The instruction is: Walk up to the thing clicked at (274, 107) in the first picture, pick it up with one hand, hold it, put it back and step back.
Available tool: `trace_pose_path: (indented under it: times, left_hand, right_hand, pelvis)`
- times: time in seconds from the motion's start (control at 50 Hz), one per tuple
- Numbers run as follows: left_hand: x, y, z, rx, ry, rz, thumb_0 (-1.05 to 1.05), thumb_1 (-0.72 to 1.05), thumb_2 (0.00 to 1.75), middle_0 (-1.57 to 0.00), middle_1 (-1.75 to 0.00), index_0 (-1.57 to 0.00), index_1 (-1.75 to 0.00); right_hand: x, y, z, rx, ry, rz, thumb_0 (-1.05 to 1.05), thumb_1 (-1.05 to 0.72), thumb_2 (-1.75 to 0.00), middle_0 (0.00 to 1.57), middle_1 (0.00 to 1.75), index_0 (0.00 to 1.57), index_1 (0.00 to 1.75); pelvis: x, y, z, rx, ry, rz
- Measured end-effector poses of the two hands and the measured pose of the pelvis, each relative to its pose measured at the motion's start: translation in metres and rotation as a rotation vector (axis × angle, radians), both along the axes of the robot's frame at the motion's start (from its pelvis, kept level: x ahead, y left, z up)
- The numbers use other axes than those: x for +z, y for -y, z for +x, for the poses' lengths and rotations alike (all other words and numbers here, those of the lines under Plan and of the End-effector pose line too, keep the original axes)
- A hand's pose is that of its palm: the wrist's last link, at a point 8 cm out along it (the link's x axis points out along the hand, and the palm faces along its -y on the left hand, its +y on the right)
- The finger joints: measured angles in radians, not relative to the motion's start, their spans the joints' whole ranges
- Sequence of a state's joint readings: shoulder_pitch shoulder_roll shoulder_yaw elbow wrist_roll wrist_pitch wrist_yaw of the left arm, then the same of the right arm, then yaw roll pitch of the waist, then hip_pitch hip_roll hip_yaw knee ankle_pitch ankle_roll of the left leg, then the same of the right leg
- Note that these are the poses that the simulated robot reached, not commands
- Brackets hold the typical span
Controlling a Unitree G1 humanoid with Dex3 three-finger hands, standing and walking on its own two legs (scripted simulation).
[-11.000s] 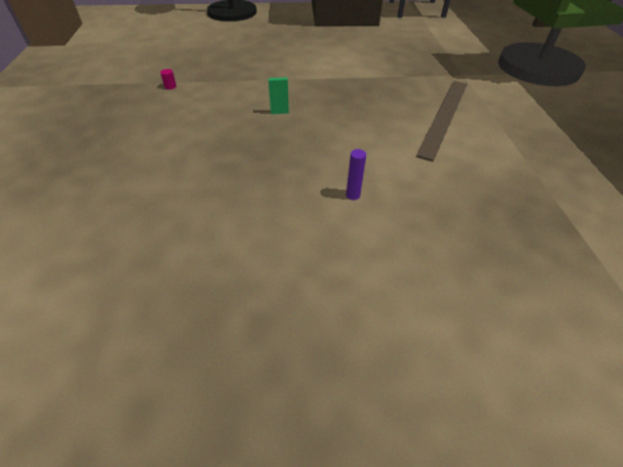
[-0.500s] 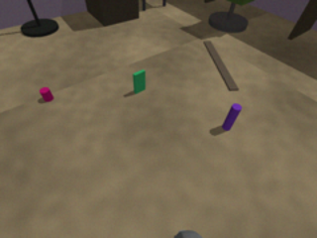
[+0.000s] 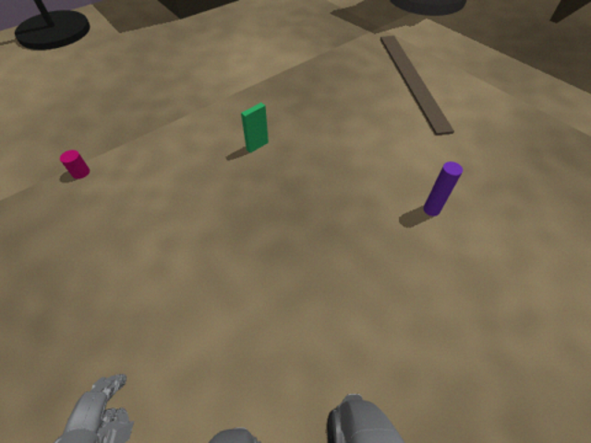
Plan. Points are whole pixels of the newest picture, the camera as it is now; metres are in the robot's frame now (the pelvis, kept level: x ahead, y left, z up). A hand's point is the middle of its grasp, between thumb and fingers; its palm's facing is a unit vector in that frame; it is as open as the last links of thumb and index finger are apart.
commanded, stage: walk up
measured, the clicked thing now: (255, 128) +1.42 +0.16 -0.63
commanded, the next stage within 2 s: stand in 0.88 s
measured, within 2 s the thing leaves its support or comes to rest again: neither
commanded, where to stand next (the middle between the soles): +0.04 +0.00 m, yaw -2 degrees
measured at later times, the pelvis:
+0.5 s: pelvis -0.02 +0.01 +0.02, yaw -4 degrees
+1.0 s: pelvis -0.01 +0.01 +0.04, yaw -5 degrees
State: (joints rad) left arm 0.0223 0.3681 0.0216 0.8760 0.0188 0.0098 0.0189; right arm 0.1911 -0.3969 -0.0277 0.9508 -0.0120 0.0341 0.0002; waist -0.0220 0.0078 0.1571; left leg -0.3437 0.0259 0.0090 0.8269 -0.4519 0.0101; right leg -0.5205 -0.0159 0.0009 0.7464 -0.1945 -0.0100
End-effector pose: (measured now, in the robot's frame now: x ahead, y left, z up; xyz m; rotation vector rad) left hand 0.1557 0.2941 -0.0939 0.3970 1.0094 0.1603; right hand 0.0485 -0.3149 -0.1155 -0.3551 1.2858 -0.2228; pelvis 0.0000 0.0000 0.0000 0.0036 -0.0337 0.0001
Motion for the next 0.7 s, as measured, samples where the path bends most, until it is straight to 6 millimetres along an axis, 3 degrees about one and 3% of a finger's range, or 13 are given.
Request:
trace_pose_path:
  times: [0.06, 0.16, 0.26, 0.38, 0.44, 0.56, 0.7]
  left_hand:
    - [-0.011, -0.015, -0.013, 0.033, -0.028, -0.014, 0.0, 0.9, 0.9, -0.21, -0.3, -0.21, -0.3]
    - [-0.01, -0.028, -0.05, 0.065, -0.136, -0.026, 0.0, 0.91, 0.9, -0.21, -0.3, -0.21, -0.3]
    - [-0.011, -0.036, -0.088, 0.09, -0.232, -0.008, 0.0, 0.91, 0.9, -0.2, -0.3, -0.21, -0.3]
    - [-0.004, -0.025, -0.115, 0.075, -0.263, 0.007, 0.0, 0.91, 0.9, -0.2, -0.3, -0.21, -0.3]
    - [0.0, -0.023, -0.116, 0.071, -0.254, -0.001, 0.0, 0.91, 0.9, -0.2, -0.3, -0.21, -0.3]
    - [0.012, -0.018, -0.098, 0.053, -0.175, -0.016, 0.0, 0.91, 0.9, -0.21, -0.3, -0.21, -0.3]
    - [0.022, -0.011, -0.075, 0.019, -0.141, -0.023, 0.0, 0.91, 0.9, -0.2, -0.3, -0.21, -0.3]
  right_hand:
    - [0.01, -0.004, -0.015, -0.004, -0.007, -0.036, 0.0, -0.91, -0.89, 0.21, 0.3, 0.2, 0.3]
    - [0.033, -0.006, -0.03, -0.017, -0.024, -0.067, 0.0, -0.9, -0.89, 0.21, 0.3, 0.2, 0.3]
    - [0.038, -0.002, -0.023, 0.002, 0.008, -0.071, 0.0, -0.9, -0.89, 0.21, 0.3, 0.2, 0.3]
    - [0.027, -0.003, -0.007, -0.008, 0.073, -0.029, 0.0, -0.9, -0.89, 0.21, 0.3, 0.2, 0.3]
    - [0.025, -0.014, 0.0, -0.01, 0.119, 0.01, 0.0, -0.9, -0.89, 0.21, 0.3, 0.2, 0.3]
    - [0.026, -0.031, 0.006, -0.001, 0.152, 0.07, 0.0, -0.9, -0.89, 0.21, 0.3, 0.2, 0.3]
    - [0.032, -0.03, 0.002, -0.021, 0.143, 0.078, 0.0, -0.9, -0.89, 0.21, 0.3, 0.2, 0.3]
  pelvis:
    - [-0.001, -0.009, -0.008, -0.016, 0.012, 0.034]
    - [0.015, -0.015, -0.013, -0.018, -0.007, -0.023]
    - [0.018, -0.012, -0.018, -0.044, -0.029, -0.018]
    - [0.019, -0.011, -0.021, -0.061, -0.001, -0.048]
    - [0.021, -0.013, -0.021, -0.066, 0.007, -0.013]
    - [0.028, -0.012, -0.024, -0.069, 0.017, -0.01]
    - [0.036, -0.011, -0.023, -0.075, 0.006, -0.003]
